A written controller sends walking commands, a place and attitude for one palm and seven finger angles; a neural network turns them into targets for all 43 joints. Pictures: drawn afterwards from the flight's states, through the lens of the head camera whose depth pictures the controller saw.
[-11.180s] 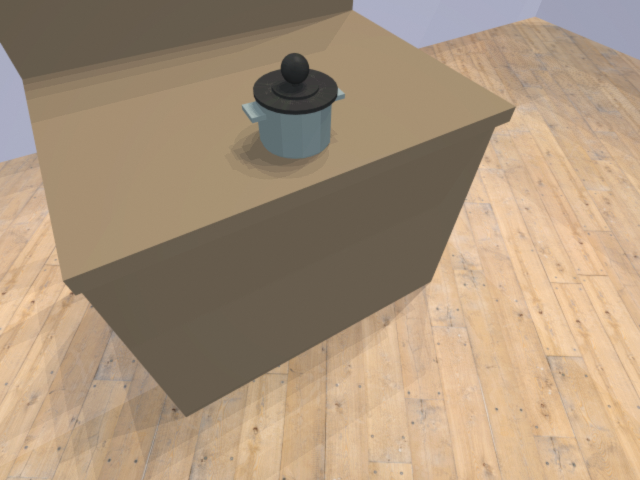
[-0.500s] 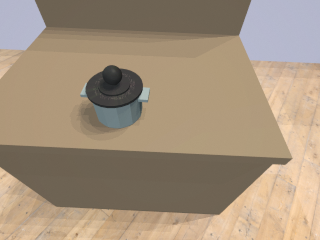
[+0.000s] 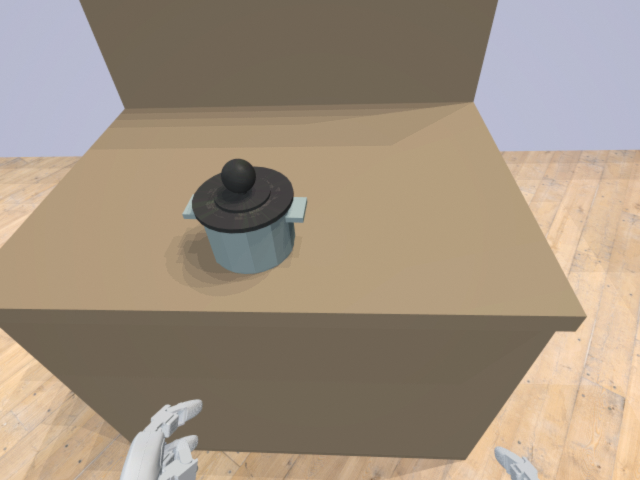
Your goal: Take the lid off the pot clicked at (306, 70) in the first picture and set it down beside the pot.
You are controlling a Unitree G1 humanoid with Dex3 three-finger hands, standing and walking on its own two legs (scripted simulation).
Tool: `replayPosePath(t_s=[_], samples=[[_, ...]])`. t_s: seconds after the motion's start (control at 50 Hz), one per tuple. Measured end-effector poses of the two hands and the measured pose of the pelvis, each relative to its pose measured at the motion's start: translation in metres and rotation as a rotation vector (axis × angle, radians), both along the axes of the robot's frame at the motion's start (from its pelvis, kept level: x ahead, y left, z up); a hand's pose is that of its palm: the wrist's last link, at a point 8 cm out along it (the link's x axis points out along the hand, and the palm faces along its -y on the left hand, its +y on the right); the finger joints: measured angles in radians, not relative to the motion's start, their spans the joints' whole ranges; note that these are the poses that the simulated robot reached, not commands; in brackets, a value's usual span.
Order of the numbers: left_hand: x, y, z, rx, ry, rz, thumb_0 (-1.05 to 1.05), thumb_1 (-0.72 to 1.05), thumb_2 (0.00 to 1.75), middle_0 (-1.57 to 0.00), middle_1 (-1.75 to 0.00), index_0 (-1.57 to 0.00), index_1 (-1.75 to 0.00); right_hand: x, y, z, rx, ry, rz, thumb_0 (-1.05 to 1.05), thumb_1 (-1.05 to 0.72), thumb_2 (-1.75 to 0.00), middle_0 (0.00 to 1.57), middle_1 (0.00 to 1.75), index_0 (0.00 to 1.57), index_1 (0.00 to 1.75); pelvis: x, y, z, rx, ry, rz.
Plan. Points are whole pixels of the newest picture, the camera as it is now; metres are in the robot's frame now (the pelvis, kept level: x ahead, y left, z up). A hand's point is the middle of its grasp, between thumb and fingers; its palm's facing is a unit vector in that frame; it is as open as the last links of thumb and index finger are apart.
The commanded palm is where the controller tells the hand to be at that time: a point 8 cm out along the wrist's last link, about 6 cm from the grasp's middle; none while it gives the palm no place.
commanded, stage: lift the closed hand beside the body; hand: left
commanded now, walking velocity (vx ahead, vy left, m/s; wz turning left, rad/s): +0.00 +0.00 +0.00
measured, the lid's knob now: (238, 176) +0.50 +0.15 +0.14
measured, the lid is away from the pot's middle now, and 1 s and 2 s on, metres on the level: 0.00 0.00 0.00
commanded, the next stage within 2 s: raise the hand higher, near the body in 0.38 s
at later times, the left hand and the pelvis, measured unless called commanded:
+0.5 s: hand out of the picture +0.10 +0.22 +0.04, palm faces +0.28 -0.88 -0.37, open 3.1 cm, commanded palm +0.05 +0.26 +0.07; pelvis -0.03 -0.01 +0.00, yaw +1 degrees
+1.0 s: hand (76, 455) +0.13 +0.23 +0.11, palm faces +0.32 -0.85 -0.42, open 3.1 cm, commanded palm +0.08 +0.27 +0.13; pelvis -0.02 +0.00 +0.00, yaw +0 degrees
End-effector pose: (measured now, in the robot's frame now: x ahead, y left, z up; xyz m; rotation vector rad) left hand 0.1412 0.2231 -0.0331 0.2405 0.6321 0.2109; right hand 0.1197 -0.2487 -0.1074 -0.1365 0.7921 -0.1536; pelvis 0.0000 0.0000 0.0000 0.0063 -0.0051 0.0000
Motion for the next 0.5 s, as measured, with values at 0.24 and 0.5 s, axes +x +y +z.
replayPosePath(t_s=[0.24, 0.5], samples=[[-0.068, 0.015, 0.046, 0.024, -0.203, 0.08, 0.01, 0.9, 0.9, -0.88, -1.04, -0.88, -1.04, 0.091, 0.022, 0.092, -0.075, -0.407, 0.187, 0.01, -0.91, -0.9, 0.2, 0.3, 0.19, 0.3, -0.03, -0.017, 0.0, -0.016, -0.043, 0.025], [-0.072, 0.034, 0.099, 0.165, -0.326, 0.059, 0.01, 0.9, 0.9, -1.25, -1.44, -1.25, -1.44, 0.021, 0.04, 0.034, 0.014, -0.168, 0.142, 0.01, -0.9, -0.9, 0.2, 0.3, 0.2, 0.3, -0.032, -0.013, 0.001, -0.015, -0.075, 0.014]])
